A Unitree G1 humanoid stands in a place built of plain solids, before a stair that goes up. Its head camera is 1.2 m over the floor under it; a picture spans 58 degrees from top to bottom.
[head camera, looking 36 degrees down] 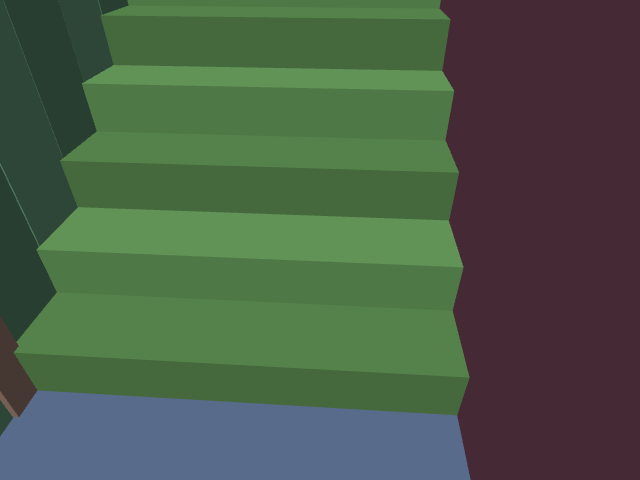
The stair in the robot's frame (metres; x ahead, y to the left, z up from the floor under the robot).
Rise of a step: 0.18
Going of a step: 0.26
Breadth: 1.34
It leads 4 degrees to the right of straight ahead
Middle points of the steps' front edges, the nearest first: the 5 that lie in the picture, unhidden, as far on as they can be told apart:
0.79 0.25 0.19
1.05 0.23 0.37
1.31 0.22 0.55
1.56 0.20 0.74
1.82 0.18 0.92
